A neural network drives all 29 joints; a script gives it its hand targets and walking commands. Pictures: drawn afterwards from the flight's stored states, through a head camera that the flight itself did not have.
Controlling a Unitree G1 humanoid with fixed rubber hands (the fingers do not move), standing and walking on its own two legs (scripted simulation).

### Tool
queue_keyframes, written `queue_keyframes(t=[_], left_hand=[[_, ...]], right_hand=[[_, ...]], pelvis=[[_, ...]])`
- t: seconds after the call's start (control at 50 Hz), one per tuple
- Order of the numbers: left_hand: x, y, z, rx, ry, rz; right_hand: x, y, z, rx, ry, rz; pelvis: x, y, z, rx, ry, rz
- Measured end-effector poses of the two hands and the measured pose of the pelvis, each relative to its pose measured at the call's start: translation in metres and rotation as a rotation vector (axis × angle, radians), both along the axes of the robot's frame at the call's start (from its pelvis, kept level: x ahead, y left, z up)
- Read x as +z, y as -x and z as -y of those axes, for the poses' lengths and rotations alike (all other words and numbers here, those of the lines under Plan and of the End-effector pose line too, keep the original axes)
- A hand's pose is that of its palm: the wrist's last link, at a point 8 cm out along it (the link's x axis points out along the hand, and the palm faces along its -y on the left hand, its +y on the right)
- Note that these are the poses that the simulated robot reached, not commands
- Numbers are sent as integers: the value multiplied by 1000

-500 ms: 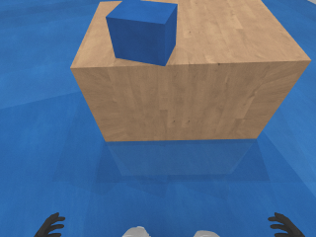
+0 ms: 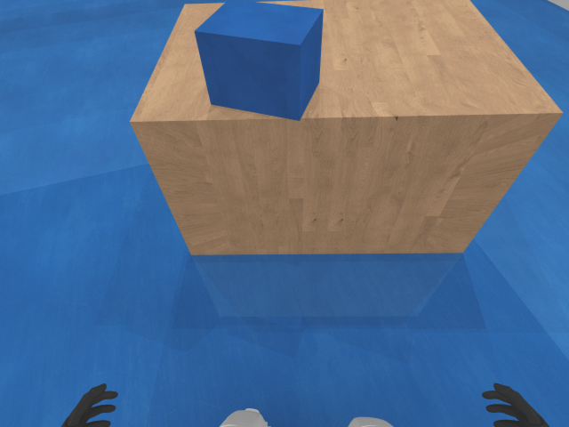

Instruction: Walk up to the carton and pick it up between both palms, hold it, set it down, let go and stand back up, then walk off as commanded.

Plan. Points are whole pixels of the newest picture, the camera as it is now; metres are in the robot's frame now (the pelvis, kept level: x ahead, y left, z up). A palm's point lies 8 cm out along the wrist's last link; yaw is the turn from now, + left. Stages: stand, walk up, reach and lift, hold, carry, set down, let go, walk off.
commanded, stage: walk up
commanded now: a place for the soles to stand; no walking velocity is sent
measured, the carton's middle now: (264, 59) +0.94 +0.04 +0.02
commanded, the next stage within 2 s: none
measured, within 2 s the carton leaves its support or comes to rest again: neither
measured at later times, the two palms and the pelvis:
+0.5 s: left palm (52, 387) +0.19 +0.36 -0.07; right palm (487, 363) +0.19 -0.26 -0.05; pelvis +0.10 +0.05 +0.01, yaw +2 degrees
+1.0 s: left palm (74, 337) +0.26 +0.35 -0.06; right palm (452, 269) +0.35 -0.28 -0.07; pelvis +0.24 +0.02 +0.01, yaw +4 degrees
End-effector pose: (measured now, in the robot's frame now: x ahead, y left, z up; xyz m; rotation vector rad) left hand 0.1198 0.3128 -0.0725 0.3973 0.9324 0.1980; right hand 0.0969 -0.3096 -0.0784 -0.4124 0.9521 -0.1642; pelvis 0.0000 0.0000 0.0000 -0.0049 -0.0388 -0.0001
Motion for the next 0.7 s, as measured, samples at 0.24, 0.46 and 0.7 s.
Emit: queue_keyframes(t=[0.24, 0.46, 0.7], left_hand=[[-6, 7, -37, 53, 38, -34], [-3, -67, -53, 17, 66, 21], [-1, -89, -18, 62, -12, -37]], right_hand=[[11, -67, -38, 102, -27, 28], [29, -86, -49, 53, 20, 18], [-12, -157, -12, 86, -52, 6]], pelvis=[[1, -45, -32, 55, 12, 16], [9, -95, -53, 35, 3, 47], [-7, -153, -5, 62, -30, 37]])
